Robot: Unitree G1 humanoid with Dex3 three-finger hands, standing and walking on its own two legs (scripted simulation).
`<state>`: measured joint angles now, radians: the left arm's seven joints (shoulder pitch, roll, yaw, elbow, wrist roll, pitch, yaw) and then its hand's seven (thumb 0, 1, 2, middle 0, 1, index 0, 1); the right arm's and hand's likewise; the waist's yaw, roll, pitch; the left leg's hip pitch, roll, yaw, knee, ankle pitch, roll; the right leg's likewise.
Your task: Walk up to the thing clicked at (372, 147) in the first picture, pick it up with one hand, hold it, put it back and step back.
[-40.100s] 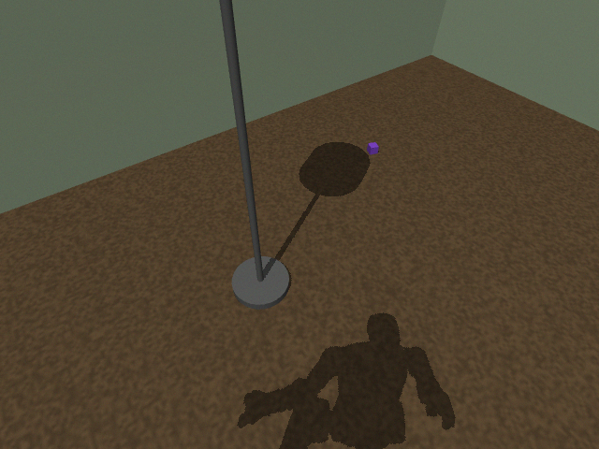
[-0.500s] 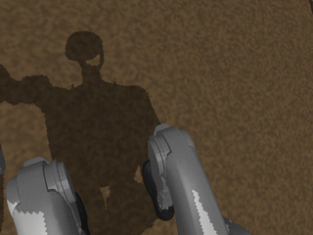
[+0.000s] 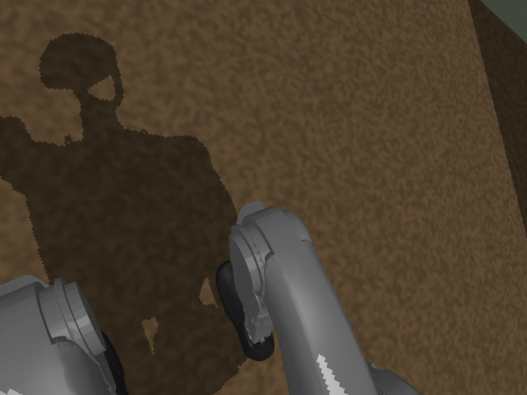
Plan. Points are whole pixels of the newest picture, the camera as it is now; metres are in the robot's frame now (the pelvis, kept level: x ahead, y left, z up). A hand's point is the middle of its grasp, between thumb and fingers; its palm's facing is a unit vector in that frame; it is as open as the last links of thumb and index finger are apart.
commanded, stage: rest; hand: left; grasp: from above
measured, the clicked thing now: out of the picture +0.46 +0.35 -0.27
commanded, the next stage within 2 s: open in 0.58 s
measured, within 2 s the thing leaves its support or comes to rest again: rests again in 0.06 s
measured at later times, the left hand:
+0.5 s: hand out of the picture +0.45 +0.33 -0.23, palm faces -0.29 -0.33 -0.90, open 4.6 cm
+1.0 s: hand out of the picture +0.45 +0.34 -0.24, palm faces -0.29 -0.31 -0.90, open 7.9 cm
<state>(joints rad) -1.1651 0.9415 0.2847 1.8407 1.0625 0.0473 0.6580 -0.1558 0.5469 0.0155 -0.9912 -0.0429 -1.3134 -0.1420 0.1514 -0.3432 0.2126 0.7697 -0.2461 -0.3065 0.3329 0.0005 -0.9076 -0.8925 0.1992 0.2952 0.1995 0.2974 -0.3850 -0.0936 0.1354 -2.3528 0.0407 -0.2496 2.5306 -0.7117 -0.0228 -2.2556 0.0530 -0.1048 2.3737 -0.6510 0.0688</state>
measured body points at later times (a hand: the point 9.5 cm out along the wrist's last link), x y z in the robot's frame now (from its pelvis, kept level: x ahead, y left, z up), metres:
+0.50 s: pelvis +0.00 +0.01 +0.00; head +0.27 +0.11 +0.34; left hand +0.46 +0.35 -0.18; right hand +0.01 -0.24 -0.05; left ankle +0.06 +0.13 -0.27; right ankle +0.12 -0.13 -0.27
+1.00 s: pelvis -0.01 +0.01 +0.01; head +0.28 +0.12 +0.33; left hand +0.47 +0.35 -0.19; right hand -0.01 -0.23 -0.03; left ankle +0.06 +0.13 -0.27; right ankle +0.12 -0.13 -0.27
